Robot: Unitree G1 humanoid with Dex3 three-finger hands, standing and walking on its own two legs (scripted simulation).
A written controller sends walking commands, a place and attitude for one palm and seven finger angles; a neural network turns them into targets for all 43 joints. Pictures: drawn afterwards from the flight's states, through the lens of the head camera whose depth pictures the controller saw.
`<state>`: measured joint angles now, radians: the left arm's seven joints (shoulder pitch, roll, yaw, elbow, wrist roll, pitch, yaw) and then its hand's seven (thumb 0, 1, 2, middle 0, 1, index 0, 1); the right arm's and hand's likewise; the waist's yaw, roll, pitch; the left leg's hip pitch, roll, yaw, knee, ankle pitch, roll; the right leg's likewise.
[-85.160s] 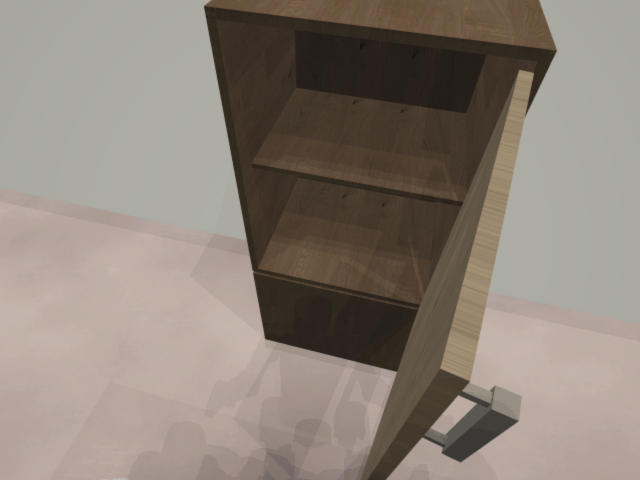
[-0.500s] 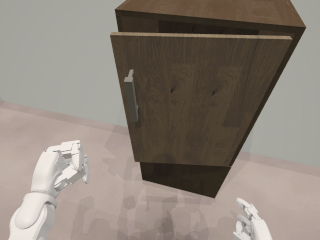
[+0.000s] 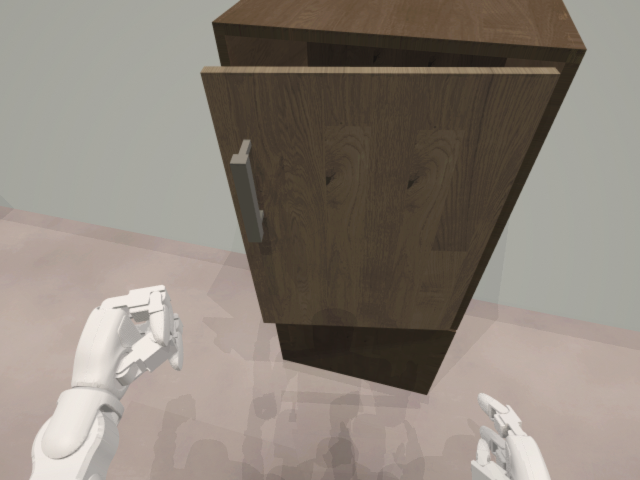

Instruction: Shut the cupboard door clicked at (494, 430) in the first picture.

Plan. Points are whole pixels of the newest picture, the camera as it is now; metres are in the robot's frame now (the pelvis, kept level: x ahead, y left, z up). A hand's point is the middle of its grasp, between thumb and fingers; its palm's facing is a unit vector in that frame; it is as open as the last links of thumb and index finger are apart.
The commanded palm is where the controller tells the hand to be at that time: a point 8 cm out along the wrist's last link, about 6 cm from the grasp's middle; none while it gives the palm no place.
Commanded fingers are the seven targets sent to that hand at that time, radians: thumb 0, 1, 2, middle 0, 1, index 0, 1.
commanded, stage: bring the fist close to the handle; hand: left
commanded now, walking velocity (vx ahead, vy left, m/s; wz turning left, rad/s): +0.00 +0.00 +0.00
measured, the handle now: (251, 193) +0.48 +0.15 +0.10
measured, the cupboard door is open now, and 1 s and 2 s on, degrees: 12 12 3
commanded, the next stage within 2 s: push the door shut along its arc in 1.30 s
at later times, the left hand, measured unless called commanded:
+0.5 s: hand (226, 279) +0.32 +0.15 +0.10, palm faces +0.02 -1.00 -0.02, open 3.1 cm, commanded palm +0.31 +0.19 +0.11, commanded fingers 0.00 0.90 0.90 -1.30 -1.50 -1.30 -1.50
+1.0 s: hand (271, 233) +0.40 +0.10 +0.11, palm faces +0.01 -1.00 -0.01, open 3.1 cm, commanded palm +0.37 +0.16 +0.11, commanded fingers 0.00 0.90 0.90 -1.30 -1.50 -1.30 -1.50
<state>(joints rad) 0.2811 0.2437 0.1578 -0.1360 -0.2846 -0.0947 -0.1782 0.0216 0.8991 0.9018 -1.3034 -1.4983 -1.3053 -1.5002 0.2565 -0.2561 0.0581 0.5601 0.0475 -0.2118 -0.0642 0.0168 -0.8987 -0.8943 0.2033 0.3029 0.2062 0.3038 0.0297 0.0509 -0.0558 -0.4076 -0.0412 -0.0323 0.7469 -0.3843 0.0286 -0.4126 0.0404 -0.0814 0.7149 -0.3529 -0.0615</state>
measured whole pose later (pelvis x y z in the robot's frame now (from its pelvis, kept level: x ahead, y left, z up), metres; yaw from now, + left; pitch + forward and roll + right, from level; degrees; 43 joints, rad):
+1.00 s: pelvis +0.00 +0.01 +0.00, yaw -2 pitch +6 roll +0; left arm -0.41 0.13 0.07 0.49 -0.14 -0.12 0.06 0.02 0.90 0.90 -1.30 -1.50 -1.30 -1.50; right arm 0.26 -0.24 0.04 0.62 0.03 -0.06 -0.02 0.01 -0.90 -0.89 0.20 0.30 0.21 0.30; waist -0.03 0.03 -0.06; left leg -0.44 -0.04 0.01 0.71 -0.36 0.04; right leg -0.47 0.04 -0.04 0.71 -0.33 -0.05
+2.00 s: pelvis +0.00 +0.01 +0.00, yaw -2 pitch +11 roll +0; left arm -0.81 0.30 0.19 1.05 -0.16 -0.30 -0.16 0.02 0.90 0.90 -1.30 -1.50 -1.32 -1.50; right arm 0.36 -0.27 0.02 0.68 0.04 -0.04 -0.01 0.01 -0.90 -0.89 0.20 0.30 0.21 0.30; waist -0.10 0.02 -0.07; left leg -0.58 -0.04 0.01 0.76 -0.37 0.04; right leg -0.60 0.04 -0.04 0.75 -0.33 -0.05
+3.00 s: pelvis -0.02 +0.01 -0.02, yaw -3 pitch +15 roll -1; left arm -1.00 0.24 0.23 1.20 -0.08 -0.36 0.12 0.02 0.90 0.90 -1.31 -1.50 -1.31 -1.50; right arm 0.45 -0.27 0.02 0.68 -0.02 -0.05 0.06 0.01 -0.90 -0.89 0.20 0.30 0.21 0.30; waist -0.16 0.04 -0.10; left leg -0.74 -0.03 0.02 0.85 -0.37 0.04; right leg -0.75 0.05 -0.04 0.81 -0.32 -0.05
